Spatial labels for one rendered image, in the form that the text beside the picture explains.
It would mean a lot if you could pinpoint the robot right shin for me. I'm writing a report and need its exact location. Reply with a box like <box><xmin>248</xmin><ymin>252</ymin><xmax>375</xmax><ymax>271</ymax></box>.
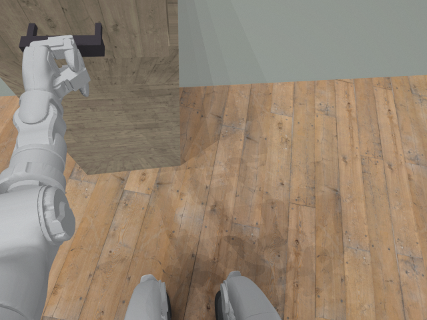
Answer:
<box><xmin>222</xmin><ymin>271</ymin><xmax>241</xmax><ymax>320</ymax></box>

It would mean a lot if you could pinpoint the right robot thigh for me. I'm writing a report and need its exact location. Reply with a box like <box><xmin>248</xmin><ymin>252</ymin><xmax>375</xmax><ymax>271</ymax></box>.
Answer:
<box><xmin>220</xmin><ymin>276</ymin><xmax>281</xmax><ymax>320</ymax></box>

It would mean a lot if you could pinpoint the left robot upper arm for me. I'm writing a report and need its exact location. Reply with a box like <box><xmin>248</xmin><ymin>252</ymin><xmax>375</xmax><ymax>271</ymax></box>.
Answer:
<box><xmin>0</xmin><ymin>185</ymin><xmax>75</xmax><ymax>320</ymax></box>

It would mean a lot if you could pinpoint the cabinet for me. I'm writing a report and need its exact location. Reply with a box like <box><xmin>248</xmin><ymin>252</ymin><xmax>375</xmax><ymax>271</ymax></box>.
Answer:
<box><xmin>0</xmin><ymin>0</ymin><xmax>181</xmax><ymax>175</ymax></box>

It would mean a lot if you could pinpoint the left robot hand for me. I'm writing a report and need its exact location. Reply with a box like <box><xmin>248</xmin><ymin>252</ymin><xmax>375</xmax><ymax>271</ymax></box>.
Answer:
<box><xmin>22</xmin><ymin>35</ymin><xmax>91</xmax><ymax>103</ymax></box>

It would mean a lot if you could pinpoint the handle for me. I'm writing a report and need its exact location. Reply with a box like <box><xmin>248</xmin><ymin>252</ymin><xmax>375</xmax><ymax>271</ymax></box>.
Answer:
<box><xmin>19</xmin><ymin>23</ymin><xmax>105</xmax><ymax>57</ymax></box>

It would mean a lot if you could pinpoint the drawer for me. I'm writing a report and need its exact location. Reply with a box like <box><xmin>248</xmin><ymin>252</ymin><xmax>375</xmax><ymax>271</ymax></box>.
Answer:
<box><xmin>0</xmin><ymin>0</ymin><xmax>169</xmax><ymax>61</ymax></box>

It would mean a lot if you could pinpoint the robot left forearm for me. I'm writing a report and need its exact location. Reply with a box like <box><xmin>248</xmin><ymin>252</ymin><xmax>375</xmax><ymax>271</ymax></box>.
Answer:
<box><xmin>0</xmin><ymin>90</ymin><xmax>67</xmax><ymax>194</ymax></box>

